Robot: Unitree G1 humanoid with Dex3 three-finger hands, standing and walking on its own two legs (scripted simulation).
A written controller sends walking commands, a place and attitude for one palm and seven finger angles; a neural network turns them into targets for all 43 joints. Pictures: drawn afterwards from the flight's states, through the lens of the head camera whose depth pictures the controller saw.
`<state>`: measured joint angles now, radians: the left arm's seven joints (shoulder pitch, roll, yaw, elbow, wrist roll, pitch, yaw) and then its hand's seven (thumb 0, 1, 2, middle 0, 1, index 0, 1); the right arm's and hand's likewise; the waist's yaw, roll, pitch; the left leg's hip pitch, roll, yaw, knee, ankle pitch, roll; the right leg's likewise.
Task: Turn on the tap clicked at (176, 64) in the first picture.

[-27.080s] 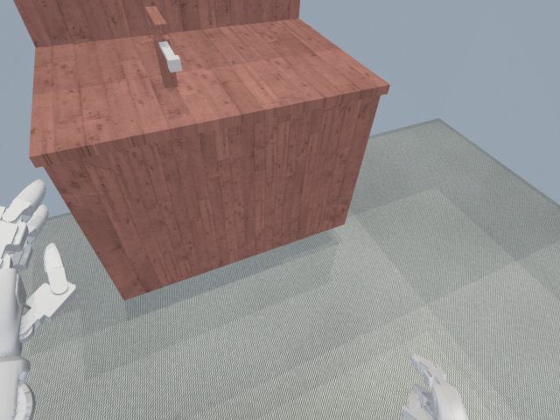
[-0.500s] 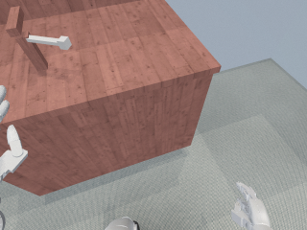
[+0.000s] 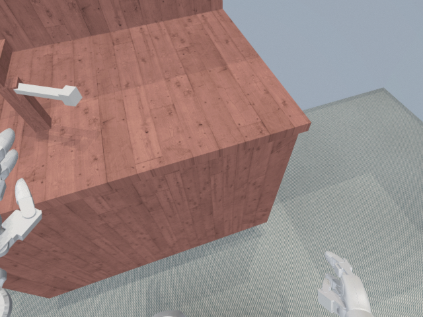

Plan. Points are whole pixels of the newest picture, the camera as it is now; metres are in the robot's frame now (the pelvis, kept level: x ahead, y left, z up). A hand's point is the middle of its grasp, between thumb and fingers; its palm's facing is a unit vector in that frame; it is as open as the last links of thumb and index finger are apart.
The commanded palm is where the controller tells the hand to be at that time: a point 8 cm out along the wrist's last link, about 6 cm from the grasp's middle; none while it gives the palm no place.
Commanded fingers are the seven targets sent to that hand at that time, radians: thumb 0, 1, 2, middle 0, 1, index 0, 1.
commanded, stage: come to a stop and stand still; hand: left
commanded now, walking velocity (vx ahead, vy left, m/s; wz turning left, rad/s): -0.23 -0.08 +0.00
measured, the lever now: (70, 95) +0.48 +0.32 +0.13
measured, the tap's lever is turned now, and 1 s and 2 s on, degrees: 58 58 58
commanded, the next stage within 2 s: look again from close up in 1.56 s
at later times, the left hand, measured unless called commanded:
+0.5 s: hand out of the picture +0.24 +0.30 +0.19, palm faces +0.52 -0.72 -0.47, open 7.4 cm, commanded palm +0.15 +0.27 +0.19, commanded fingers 0.00 0.90 0.90 -0.20 -0.30 -0.20 -0.30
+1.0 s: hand out of the picture +0.14 +0.30 +0.17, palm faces +0.43 -0.87 -0.25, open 7.4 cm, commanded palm +0.07 +0.32 +0.19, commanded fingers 0.00 0.90 0.90 -0.20 -0.30 -0.20 -0.30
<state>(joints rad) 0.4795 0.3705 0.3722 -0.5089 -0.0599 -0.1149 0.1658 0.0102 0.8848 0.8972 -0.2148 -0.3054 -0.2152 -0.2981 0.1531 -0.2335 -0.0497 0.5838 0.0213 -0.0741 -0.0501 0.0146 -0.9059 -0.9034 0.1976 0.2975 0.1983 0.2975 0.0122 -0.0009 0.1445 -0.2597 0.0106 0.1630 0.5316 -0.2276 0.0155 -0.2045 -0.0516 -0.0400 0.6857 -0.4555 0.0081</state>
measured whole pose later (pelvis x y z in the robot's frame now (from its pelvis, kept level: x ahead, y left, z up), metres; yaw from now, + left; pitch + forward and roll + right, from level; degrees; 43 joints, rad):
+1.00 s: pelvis -0.10 +0.05 +0.01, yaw -2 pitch -6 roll -2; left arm 0.27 0.30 0.33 -0.33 -0.01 -0.14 0.12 0.01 0.89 0.90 -0.21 -0.30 -0.21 -0.30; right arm 0.27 -0.20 0.03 0.59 0.01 -0.11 -0.03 0.02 -0.90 -0.90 0.20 0.30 0.20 0.30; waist 0.04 0.00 0.05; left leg -0.26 -0.03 0.07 0.49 -0.17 0.08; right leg -0.27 0.03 -0.01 0.61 -0.36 -0.02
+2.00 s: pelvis -0.12 +0.10 +0.01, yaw -2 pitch -1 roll +0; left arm 0.41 0.37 0.35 -0.45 -0.05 -0.18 0.12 0.01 0.88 0.90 -0.22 -0.31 -0.22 -0.30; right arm 0.18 -0.20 0.02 0.58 0.00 -0.11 -0.04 0.01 -0.90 -0.90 0.20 0.30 0.20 0.30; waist 0.02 0.01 0.04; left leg -0.21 -0.01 0.00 0.49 -0.25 0.01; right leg -0.18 0.03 -0.05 0.47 -0.27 -0.04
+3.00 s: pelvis -0.01 +0.05 +0.00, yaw +0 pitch -2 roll +1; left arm 0.45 0.39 0.40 -0.55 -0.04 -0.18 0.12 0.01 0.88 0.90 -0.22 -0.31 -0.22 -0.30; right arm 0.21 -0.19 0.03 0.64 0.01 -0.07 -0.02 0.01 -0.90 -0.90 0.20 0.30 0.20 0.30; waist 0.04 -0.01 0.07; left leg -0.54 0.05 0.04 1.16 -0.43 -0.01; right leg -0.30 -0.02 -0.09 0.63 -0.30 -0.05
